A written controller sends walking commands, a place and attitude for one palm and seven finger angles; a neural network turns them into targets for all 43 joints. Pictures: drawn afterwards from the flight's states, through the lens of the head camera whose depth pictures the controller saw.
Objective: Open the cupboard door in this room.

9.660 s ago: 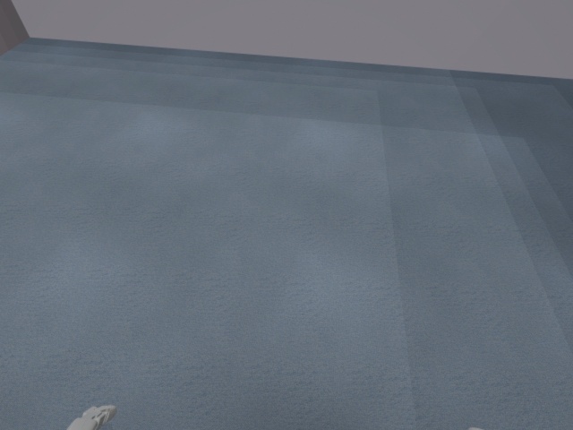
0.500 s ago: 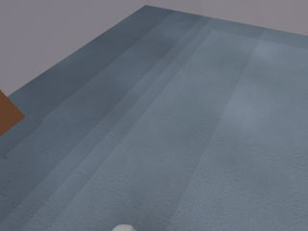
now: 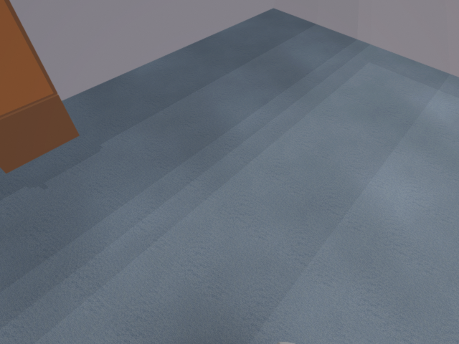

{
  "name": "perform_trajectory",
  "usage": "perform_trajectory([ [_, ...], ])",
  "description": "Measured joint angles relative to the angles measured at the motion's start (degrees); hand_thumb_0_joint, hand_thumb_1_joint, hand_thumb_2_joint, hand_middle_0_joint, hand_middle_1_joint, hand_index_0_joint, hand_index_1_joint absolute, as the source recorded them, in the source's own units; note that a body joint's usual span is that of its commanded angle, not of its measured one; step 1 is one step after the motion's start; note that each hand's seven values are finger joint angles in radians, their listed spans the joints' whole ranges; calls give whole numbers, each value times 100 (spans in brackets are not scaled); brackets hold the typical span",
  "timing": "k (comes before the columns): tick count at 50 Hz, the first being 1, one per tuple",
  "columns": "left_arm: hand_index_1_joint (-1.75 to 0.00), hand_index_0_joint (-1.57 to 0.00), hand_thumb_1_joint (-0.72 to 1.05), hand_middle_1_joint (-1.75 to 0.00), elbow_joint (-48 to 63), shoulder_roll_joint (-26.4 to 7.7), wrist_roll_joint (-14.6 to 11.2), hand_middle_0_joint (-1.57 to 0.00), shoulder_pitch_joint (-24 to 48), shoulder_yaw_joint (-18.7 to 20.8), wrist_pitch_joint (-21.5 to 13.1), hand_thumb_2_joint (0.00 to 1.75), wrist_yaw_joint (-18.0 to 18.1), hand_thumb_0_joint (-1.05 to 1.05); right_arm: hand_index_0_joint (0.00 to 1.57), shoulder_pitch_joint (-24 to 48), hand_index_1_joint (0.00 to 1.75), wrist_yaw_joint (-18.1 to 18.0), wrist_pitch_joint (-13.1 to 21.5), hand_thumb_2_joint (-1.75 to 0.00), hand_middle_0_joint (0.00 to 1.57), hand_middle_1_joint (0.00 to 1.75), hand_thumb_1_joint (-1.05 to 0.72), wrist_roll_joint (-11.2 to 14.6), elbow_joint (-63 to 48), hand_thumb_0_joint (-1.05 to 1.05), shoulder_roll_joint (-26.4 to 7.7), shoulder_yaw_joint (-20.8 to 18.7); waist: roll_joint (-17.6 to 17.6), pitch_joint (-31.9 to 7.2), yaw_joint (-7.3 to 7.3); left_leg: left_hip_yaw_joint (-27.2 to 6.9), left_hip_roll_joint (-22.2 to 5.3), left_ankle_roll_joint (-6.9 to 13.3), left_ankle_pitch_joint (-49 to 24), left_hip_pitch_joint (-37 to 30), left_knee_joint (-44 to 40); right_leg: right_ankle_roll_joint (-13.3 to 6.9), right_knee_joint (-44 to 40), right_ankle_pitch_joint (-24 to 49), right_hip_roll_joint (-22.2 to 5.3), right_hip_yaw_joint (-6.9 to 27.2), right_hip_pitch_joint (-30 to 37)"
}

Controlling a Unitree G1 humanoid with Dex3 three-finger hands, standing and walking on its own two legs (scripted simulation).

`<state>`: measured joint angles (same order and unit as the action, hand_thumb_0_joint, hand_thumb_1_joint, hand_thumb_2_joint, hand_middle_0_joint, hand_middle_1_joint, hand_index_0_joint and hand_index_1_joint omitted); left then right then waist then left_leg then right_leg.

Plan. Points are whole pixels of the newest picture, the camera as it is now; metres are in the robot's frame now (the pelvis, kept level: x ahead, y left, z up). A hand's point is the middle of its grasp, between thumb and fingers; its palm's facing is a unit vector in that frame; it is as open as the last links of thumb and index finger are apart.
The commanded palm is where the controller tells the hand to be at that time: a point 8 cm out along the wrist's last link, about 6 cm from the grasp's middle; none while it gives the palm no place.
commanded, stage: turn or walk to find it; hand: left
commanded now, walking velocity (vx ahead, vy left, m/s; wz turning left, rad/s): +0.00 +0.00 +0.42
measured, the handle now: out of the picture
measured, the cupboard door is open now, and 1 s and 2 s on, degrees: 0 0 0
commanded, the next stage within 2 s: stand and wait in 0.36 s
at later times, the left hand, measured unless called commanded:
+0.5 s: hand out of the picture -0.01 +0.16 -0.16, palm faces +0.25 -0.93 -0.27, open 7.3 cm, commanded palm none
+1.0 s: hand out of the picture -0.08 +0.16 -0.17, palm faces +0.34 -0.90 -0.26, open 7.4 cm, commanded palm none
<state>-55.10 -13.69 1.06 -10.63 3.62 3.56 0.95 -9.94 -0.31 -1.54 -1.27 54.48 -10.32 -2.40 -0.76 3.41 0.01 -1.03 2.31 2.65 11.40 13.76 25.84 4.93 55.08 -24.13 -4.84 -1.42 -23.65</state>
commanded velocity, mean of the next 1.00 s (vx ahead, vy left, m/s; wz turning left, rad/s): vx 0.00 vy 0.00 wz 0.27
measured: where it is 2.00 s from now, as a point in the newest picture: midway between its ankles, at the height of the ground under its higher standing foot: outside the picture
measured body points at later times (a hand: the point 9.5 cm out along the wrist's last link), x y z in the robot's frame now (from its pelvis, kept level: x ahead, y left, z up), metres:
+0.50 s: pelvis -0.03 -0.04 +0.00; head +0.00 -0.06 +0.45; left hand -0.03 +0.20 -0.14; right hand +0.05 -0.29 -0.16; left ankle -0.10 +0.11 -0.68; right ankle -0.01 -0.14 -0.74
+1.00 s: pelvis -0.06 -0.04 -0.01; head -0.05 -0.06 +0.44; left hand -0.10 +0.21 -0.15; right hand +0.08 -0.23 -0.17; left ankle -0.10 +0.09 -0.73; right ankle -0.02 -0.13 -0.74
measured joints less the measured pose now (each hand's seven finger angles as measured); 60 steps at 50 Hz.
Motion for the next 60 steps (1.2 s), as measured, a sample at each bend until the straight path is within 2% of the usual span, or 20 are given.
perform_trajectory([
  [4, -30, -20, 91, -30, 123, 102, -33, -20, 194, -43, -47, 90, 16, 0, 20, -166, 30, 5, -54, -89, 20, 30, -90, -25, 52, 1, -42, -59, 130, 28, 140, -185, 42, -87, -45, 195, 113, -46, -878, -112, 152, -9, 349],
  [7, -30, -20, 91, -30, 229, 180, -58, -20, 268, -86, -141, 90, 19, 0, 20, -302, 30, 13, -107, -89, 20, 30, -90, -16, 101, 1, -100, -117, 206, 11, 190, -306, 103, -202, -21, 408, 323, -104, -1956, 393, 253, -74, 791],
  [8, -30, -20, 91, -30, 243, 225, -50, -20, 279, -98, -190, 90, 26, 0, 20, -342, 30, 19, -124, -89, 20, 30, -90, 5, 123, 1, -140, -145, 278, 11, 193, -365, 100, -253, 26, 500, 472, -301, -2281, 606, 297, -138, 928],
  [10, -30, -20, 91, -30, 267, 337, -6, -20, 261, -153, -254, 90, 37, 0, 20, -390, 30, 19, -189, -89, 20, 30, -90, 25, 185, 1, -221, -212, 418, 42, 214, -415, 114, -319, 803, 764, 1205, -577, -2271, 657, 316, -286, 965],
  [12, -30, -20, 90, -30, 286, 414, 0, -20, 168, -175, -271, 90, 49, 0, 20, -455, 30, 35, -271, -89, 20, 30, -90, -1, 234, 1, -272, -260, 405, -4, 208, -336, 172, -363, 1283, 1124, 2373, -654, -2336, 649, 216, -394, 1039],
  [15, -30, -20, 90, -30, 239, 479, -4, -21, 47, -186, -241, 90, 66, 0, 20, -498, 30, 78, -316, -89, 20, 30, -91, -22, 270, 1, -347, -316, 384, -29, 218, -200, 27, -457, 1123, 1443, 3651, -656, -2567, 752, 117, -534, 1191],
  [18, -30, -20, 90, -30, 178, 506, 4, -21, -22, -198, -257, 90, 65, 0, 20, -533, 30, 96, -310, -89, 20, 30, -91, -20, 285, 1, -392, -332, 361, -15, 241, -164, -189, -572, 905, 1479, 4077, -658, -2676, 807, 37, -720, 1267],
  [23, -30, -20, 91, -30, 109, 485, 48, -21, -133, -177, -313, 90, 66, 0, 19, -452, 30, 72, -333, -89, 20, 30, -91, -7, 372, 1, -389, -293, 237, 36, 107, -73, -427, -664, 1122, 1074, 3414, -635, -2649, 799, -109, -939, 1230],
  [27, -30, -20, 91, -30, -26, 367, 89, -21, -263, -151, -325, 90, 49, 0, 19, -211, 30, 28, -259, -89, 20, 30, -91, 35, 385, 1, -319, -202, 87, 93, -85, 129, -444, -617, 1373, 488, 2094, -564, -2493, 771, -213, -987, 1085],
  [30, -30, -20, 90, -30, -215, 263, 51, -21, -399, -128, -282, 90, 56, 0, 19, -41, 30, 5, -96, -89, 20, 30, -91, 57, 333, 1, -264, -117, 48, 78, -154, 294, -416, -551, 618, -113, 707, -450, -2221, 670, -228, -1040, 945],
  [31, -30, -20, 90, -30, -276, 215, 18, -21, -449, -118, -248, 90, 63, 0, 19, 3, 30, -5, -19, -89, 20, 30, -91, 51, 331, 1, -228, -98, 19, 52, -165, 320, -413, -449, 668, -249, 432, -403, -2051, 593, -246, -1046, 866],
  [35, -30, -20, 91, -30, -578, 13, -25, -20, -554, -101, -61, 90, 105, 0, 20, 173, 30, -70, 100, -89, 20, 30, -91, 18, 374, 1, 88, 54, -296, 34, -273, 466, -300, -263, 729, -418, 400, -265, -1075, -335, -122, -472, 604],
  [38, -30, -20, 91, -30, -714, 44, -43, -20, -516, -118, -2, 90, 58, 0, 20, 206, 30, -118, 115, -89, 20, 30, -91, 12, 390, 1, 191, 117, -206, -13, -221, 384, -288, -225, 578, -521, 213, -218, -668, -370, -35, -331, 544],
  [41, -30, -20, 91, -30, -684, 130, -53, -20, -406, -144, -34, 90, 25, 0, 20, 240, 30, -137, 105, -89, 20, 30, -91, 21, 407, 0, 178, 90, -75, -11, -186, 294, -247, -218, 455, -525, 101, -163, -802, -330, -20, -258, 583],
  [46, -30, -20, 91, -30, -587, 254, -35, -20, -281, -200, -192, 90, 34, 0, 20, 212, 30, -104, 56, -89, 20, 30, -91, 30, 496, 0, 90, 46, 35, -42, -163, 259, -155, -289, 427, -385, 225, -135, -2015, 459, 0, -283, 984],
  [49, -30, -20, 91, -30, -568, 413, 12, -20, -232, -222, -270, 90, 45, 0, 20, 104, 30, -73, -19, -89, 20, 30, -91, 78, 536, 0, -39, -31, 309, -42, -63, 100, -244, -344, 719, -138, 711, -444, -2211, 742, 100, -505, 1088],
  [51, -30, -20, 91, -30, -468, 468, 34, -20, -236, -213, -301, 90, 35, 0, 20, -11, 30, -43, -140, -89, 20, 30, -91, 68, 545, 0, -94, -86, 315, -75, -48, 74, -185, -333, 1322, 243, 1627, -568, -2223, 707, 29, -642, 1079],
  [55, -30, -20, 90, -30, -317, 513, 49, -21, -238, -173, -284, 90, 56, 0, 20, -117, 30, 34, -258, -89, 20, 30, -91, 45, 575, 1, -200, -193, 244, 1, -48, 95, -224, -370, 1403, 858, 3271, -582, -2456, 878, -72, -814, 1117],
  [57, -30, -20, 90, -30, -282, 498, 61, -21, -226, -163, -264, 90, 57, 0, 20, -184, 30, 59, -273, -89, 20, 30, -91, 38, 552, 1, -236, -227, 204, 38, 4, 139, -307, -430, 1351, 947, 3440, -563, -2527, 944, -125, -929, 1114],
  [60, -30, -20, 90, -30, -221, 435, 85, -21, -182, -131, -245, 90, 61, 0, 20, -279, 30, 81, -289, -89, 20, 30, -91, 36, 531, 1, -252, -246, 115, 91, 36, 262, -435, -497, 1417, 854, 3086, -521, -2525, 978, -228, -1105, 1063],
])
